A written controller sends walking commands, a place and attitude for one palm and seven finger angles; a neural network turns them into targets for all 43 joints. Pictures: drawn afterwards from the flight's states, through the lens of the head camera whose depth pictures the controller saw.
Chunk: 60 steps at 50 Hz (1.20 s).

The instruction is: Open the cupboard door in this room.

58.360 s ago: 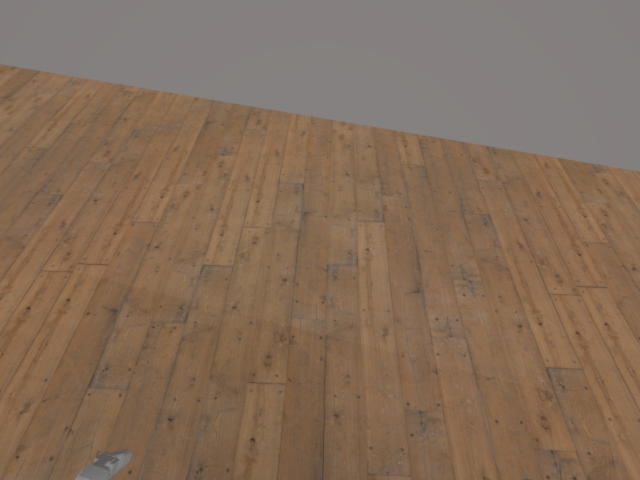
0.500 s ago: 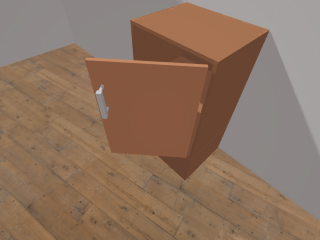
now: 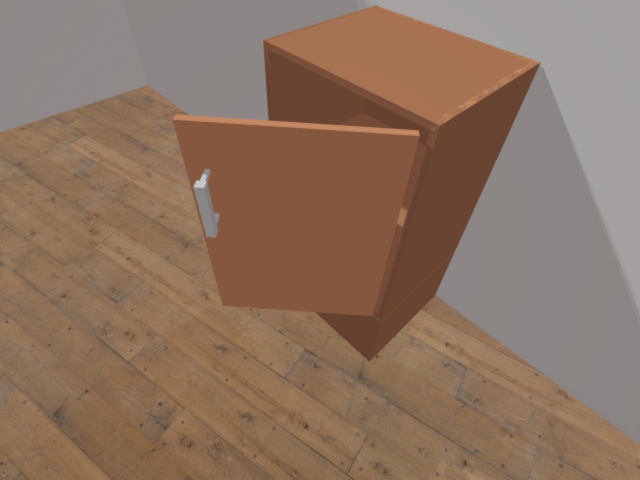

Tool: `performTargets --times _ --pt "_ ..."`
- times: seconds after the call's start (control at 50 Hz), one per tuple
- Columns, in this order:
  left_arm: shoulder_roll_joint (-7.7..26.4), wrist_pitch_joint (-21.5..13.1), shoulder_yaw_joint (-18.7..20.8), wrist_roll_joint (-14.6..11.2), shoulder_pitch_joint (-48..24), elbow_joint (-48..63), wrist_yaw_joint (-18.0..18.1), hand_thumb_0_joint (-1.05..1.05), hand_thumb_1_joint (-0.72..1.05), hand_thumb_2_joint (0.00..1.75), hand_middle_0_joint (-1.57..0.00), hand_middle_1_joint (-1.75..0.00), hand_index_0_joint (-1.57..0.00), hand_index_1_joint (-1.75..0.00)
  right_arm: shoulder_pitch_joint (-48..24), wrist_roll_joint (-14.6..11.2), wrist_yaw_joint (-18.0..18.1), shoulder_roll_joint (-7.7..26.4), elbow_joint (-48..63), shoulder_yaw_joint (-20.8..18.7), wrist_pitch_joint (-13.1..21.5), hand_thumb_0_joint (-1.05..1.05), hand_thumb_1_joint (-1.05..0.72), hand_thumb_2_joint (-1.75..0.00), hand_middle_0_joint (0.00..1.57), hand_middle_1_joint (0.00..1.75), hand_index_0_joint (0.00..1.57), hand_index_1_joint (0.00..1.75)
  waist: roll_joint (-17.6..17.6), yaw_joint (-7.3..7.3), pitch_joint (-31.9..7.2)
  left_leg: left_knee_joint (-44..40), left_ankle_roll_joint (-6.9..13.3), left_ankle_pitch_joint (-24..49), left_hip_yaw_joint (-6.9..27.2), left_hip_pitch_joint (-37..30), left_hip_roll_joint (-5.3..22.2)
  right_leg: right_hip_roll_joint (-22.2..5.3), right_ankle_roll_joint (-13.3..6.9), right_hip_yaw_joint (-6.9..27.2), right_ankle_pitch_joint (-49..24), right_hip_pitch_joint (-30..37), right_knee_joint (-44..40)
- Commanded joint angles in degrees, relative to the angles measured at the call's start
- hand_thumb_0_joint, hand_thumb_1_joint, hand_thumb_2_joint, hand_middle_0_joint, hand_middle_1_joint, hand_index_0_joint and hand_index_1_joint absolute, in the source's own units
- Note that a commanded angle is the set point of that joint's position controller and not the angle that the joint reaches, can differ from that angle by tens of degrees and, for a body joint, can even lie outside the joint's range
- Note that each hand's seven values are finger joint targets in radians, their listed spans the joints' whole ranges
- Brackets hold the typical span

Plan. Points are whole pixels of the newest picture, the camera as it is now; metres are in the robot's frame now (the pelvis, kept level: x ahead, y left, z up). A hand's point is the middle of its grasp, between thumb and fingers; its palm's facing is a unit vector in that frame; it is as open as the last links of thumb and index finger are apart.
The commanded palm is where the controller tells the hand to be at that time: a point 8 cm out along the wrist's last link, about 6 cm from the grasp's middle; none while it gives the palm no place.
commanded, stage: shuffle to correct the standing spot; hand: left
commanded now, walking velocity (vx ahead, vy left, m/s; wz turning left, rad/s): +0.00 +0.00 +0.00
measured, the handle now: (209, 203) +0.62 +0.26 -0.06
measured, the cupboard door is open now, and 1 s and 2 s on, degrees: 42 42 42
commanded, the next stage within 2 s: come to a stop and stand still in 0.46 s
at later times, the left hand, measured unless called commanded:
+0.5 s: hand out of the picture -0.01 +0.20 -0.20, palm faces +0.03 -0.99 -0.13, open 7.4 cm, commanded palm none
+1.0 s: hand (190, 449) +0.20 +0.21 -0.19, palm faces +0.05 -0.98 -0.18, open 7.4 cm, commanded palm none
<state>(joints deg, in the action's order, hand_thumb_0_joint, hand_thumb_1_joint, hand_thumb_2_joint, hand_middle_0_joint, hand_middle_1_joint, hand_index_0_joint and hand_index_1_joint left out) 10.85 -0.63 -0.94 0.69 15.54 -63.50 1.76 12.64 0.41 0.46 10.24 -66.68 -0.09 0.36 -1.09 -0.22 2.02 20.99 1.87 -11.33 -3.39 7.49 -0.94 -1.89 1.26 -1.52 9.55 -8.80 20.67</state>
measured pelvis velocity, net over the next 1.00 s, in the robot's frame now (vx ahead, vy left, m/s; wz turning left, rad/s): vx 0.12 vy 0.04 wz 0.03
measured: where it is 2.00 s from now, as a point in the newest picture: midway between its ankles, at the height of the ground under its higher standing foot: outside the picture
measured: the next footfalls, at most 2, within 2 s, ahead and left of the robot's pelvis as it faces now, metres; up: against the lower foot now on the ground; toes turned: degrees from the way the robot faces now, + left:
right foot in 0.94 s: +0.20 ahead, -0.05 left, +0.00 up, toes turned -3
left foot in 1.30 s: +0.12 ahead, +0.19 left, +0.01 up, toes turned +2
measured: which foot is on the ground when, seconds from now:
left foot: down 0.00-0.96, up 0.98-1.00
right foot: down 0.00-0.44, up 0.46-0.92, down 0.94-1.00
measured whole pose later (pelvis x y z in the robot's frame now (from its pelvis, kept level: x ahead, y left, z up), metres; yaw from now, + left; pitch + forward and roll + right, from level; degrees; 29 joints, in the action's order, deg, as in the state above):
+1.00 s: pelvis +0.12 +0.04 -0.02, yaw +2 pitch -2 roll -1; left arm 7.5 -0.5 2.6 0.7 8.5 -56.6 2.8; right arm 21.7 -0.1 3.6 4.1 -64.7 -2.6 -0.7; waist 0.0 -2.0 6.4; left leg 53.3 0.2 -27.8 -1.6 13.6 -3.9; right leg 1.1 -3.9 -5.6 13.8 -16.7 32.8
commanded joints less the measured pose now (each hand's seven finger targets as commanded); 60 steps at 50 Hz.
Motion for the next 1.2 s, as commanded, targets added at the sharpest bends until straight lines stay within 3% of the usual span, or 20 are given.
performTargets --times 0.0,0.1,0.2,0.34,0.38,0.4,0.42,0.44,0.5,0.54,0.66,0.84,0.88,0.9,0.92,0.94,0.98,1.02,1.16,1.18 --pt "5.6 -0.6 1.1 0.2 3.5 1.5 0.6 0.0 0.9 0.9 -0.2 -0.3 -0.2 -0.3 2.5 0.0 0.6 7.0 1.9 -1.1 0.7 0.0 -0.9 -0.9 0.2 0.3 0.2 0.3 0.9 0.21 2.0 -5.6 -0.9 0.8 6.6 3.5 7.1 -5.1 -1.6 4.5 -0.8 -0.9 -3.5" --pt "4.2 -0.7 1.1 0.3 5.2 0.9 0.7 0.0 0.9 0.9 -0.2 -0.3 -0.2 -0.3 4.2 0.1 0.7 5.8 1.4 -1.0 0.6 0.0 -0.9 -0.9 0.2 0.3 0.2 0.3 0.6 0.3 1.2 -4.8 -0.8 -1.1 6.1 3.3 6.4 -5.3 -1.8 4.3 1.2 -0.4 -3.5" --pt "4.8 0.1 2.3 0.8 7.6 1.3 0.5 0.0 0.9 0.9 -0.2 -0.3 -0.2 -0.3 6.5 0.6 0.3 5.1 1.9 -1.5 -0.5 0.0 -0.9 -0.9 0.2 0.3 0.2 0.3 -1.2 0.89 6.5 -1.5 -0.3 -15.2 4.6 8.7 4.2 -6.4 -3.6 7.7 19.1 -4.9 -4.7" --pt "5.9 0.2 4.7 0.7 9.8 2.8 0.6 0.0 0.9 0.9 -0.2 -0.3 -0.2 -0.3 10.3 0.8 0.3 2.6 3.9 -1.8 -0.2 0.0 -0.9 -0.9 0.2 0.3 0.2 0.3 -6.8 0.46 6.7 10.2 -0.3 -10.6 0.3 10.8 2.1 -12.3 -8.6 15.0 25.3 -6.4 -6.6" --pt "4.3 0.2 4.6 0.8 7.9 3.6 0.3 0.0 0.9 0.9 -0.2 -0.3 -0.2 -0.3 13.9 0.7 0.4 2.3 3.3 -1.7 0.5 0.0 -0.9 -0.9 0.2 0.3 0.2 0.3 -1.4 -1.15 6.6 3.8 0.3 -8.7 2.4 5.1 3.1 -8.7 -7.4 9.3 19.2 -9.9 0.2" --pt "2.5 0.3 4.2 0.9 7.1 4.1 0.1 0.0 0.9 0.9 -0.2 -0.3 -0.2 -0.3 16.4 0.7 0.6 3.8 2.6 -2.0 1.0 0.0 -0.9 -0.9 0.2 0.3 0.2 0.3 5.8 -1.92 6.0 -1.1 1.8 -7.4 8.0 0.9 7.0 -4.2 -5.4 3.8 15.3 -13.4 8.1" --pt "0.0 0.4 3.7 1.2 5.3 5.1 0.0 0.0 0.9 0.9 -0.2 -0.3 -0.2 -0.3 20.8 0.7 1.0 6.6 1.5 -2.7 1.4 0.0 -0.9 -0.9 0.2 0.3 0.2 0.3 15.0 -3.42 5.4 -8.1 4.8 -7.1 18.6 -4.0 14.7 0.7 -2.8 -3.8 15.6 -19.7 20.9" --pt "-0.4 0.3 3.4 1.6 1.7 6.6 0.3 0.0 0.9 0.9 -0.2 -0.3 -0.2 -0.3 23.3 0.8 1.6 6.5 0.7 -2.5 1.5 0.0 -0.9 -0.9 0.2 0.3 0.2 0.3 14.9 -4.57 8.7 -11.1 6.5 2.4 23.8 -6.6 18.3 1.0 -2.5 -3.2 20.9 -27.6 31.5" --pt "-0.7 -0.2 3.9 1.1 3.4 4.9 -0.1 0.0 0.9 0.9 -0.2 -0.3 -0.2 -0.3 20.8 0.6 2.2 3.1 1.7 -0.7 2.8 0.0 -0.9 -0.9 0.2 0.3 0.2 0.3 4.2 -1.65 7.2 -7.4 7.7 24.3 16.1 -6.1 16.5 -3.3 -2.9 0.5 13.9 -27.8 42.3" --pt "-1.6 -0.2 4.0 0.8 3.9 4.7 -0.6 0.0 0.9 0.9 -0.2 -0.3 -0.2 -0.3 20.2 0.6 2.4 3.1 2.1 -0.6 3.5 0.0 -0.9 -0.9 0.2 0.3 0.2 0.3 2.0 -0.68 4.6 -7.0 7.6 31.0 12.3 -8.2 15.0 -3.1 -2.3 -0.2 10.7 -27.8 43.5" --pt "-2.0 1.5 4.0 0.2 2.3 4.9 0.4 0.0 0.9 0.9 -0.2 -0.3 -0.2 -0.3 21.0 0.6 4.0 0.6 0.1 0.3 3.7 0.0 -0.9 -0.9 0.2 0.3 0.2 0.3 5.8 0.34 2.9 -3.4 -0.9 56.1 7.6 -8.6 12.7 -0.2 -1.6 0.3 4.4 -24.9 38.2" --pt "1.0 2.0 4.5 0.3 -1.5 7.7 1.2 0.0 0.9 0.9 -0.2 -0.3 -0.2 -0.3 19.2 0.2 4.5 1.7 0.6 -2.6 0.7 0.0 -0.9 -0.9 0.2 0.3 0.2 0.3 8.4 0.28 2.2 7.4 0.4 66.8 7.8 -8.9 13.3 3.1 -3.4 -4.6 4.6 -12.2 15.8" --pt "2.4 1.3 5.1 0.4 2.4 7.2 1.3 0.0 0.9 0.9 -0.2 -0.3 -0.2 -0.3 18.3 -0.3 4.4 1.9 1.8 -3.2 0.2 0.0 -0.9 -0.9 0.2 0.3 0.2 0.3 7.0 2.31 0.7 15.0 -1.4 61.3 8.2 -4.8 11.8 1.6 -4.9 -2.3 -4.1 -4.1 7.9" --pt "4.2 0.8 5.7 0.6 6.5 6.1 1.6 0.0 0.9 0.9 -0.2 -0.3 -0.2 -0.3 17.5 -0.8 4.2 1.6 2.8 -3.6 0.0 0.0 -0.9 -0.9 0.2 0.3 0.2 0.3 2.2 3.79 -2.9 26.4 -3.2 47.8 6.3 1.6 7.9 -5.0 -8.5 4.7 -25.3 4.1 6.0" --pt "7.4 0.0 6.5 0.6 10.0 4.9 2.1 0.0 0.9 0.9 -0.2 -0.3 -0.2 -0.3 16.4 -0.9 3.6 0.1 4.6 -3.8 0.1 0.0 -0.9 -0.9 0.2 0.3 0.2 0.3 -3.3 3.95 -8.4 42.4 -5.7 1.1 1.2 13.3 -1.3 -18.7 -17.2 18.2 -60.2 14.0 8.2" --pt "7.5 -0.3 6.1 -0.1 8.9 4.7 2.0 0.0 0.9 0.9 -0.2 -0.3 -0.2 -0.3 13.2 -0.8 3.6 0.4 5.7 -4.2 -0.4 0.0 -0.9 -0.9 0.2 0.3 0.2 0.3 -2.4 3.11 -8.6 49.1 -3.5 -24.3 4.4 14.3 -2.3 -24.8 -21.3 17.8 -63.8 9.7 5.0" --pt "4.8 0.3 5.3 0.3 0.1 7.7 2.2 0.0 0.9 0.9 -0.2 -0.3 -0.2 -0.3 9.7 -0.1 3.0 -1.6 6.0 -4.2 -2.2 0.0 -0.9 -0.9 0.2 0.3 0.2 0.3 -1.7 0.59 -0.9 49.6 -3.0 -22.1 7.9 14.2 1.3 -19.6 -18.2 12.9 -44.4 -3.9 1.6" --pt "3.6 0.6 5.0 0.7 -4.1 9.1 2.2 0.0 0.9 0.9 -0.2 -0.3 -0.2 -0.3 9.9 0.1 2.4 -2.0 5.9 -4.2 -3.1 0.0 -0.9 -0.9 0.2 0.3 0.2 0.3 -2.9 -1.82 0.0 46.5 -3.4 -19.0 6.7 12.9 2.4 -16.3 -16.0 8.9 -34.7 -9.0 -0.1" --pt "7.8 1.3 6.1 1.5 -1.6 10.5 0.9 0.0 0.9 0.9 -0.2 -0.3 -0.2 -0.3 5.0 0.4 0.9 -0.2 8.9 -4.1 -2.5 0.0 -0.9 -0.9 0.2 0.3 0.2 0.3 -6.9 0.69 -2.4 27.3 -3.7 -14.6 1.6 9.5 1.4 -12.0 -12.8 11.4 -8.8 -8.7 -1.1" --pt "12.3 0.0 5.8 1.5 1.2 11.6 3.2 0.0 0.9 0.9 -0.2 -0.3 -0.2 -0.3 3.9 -0.2 0.9 4.4 14.0 -4.6 -0.9 0.0 -0.9 -0.9 0.2 0.3 0.2 0.3 -3.1 -0.23 -16.2 27.9 -5.4 -20.7 -0.7 14.2 -1.3 -16.1 -11.9 19.8 -52.4 10.9 6.3"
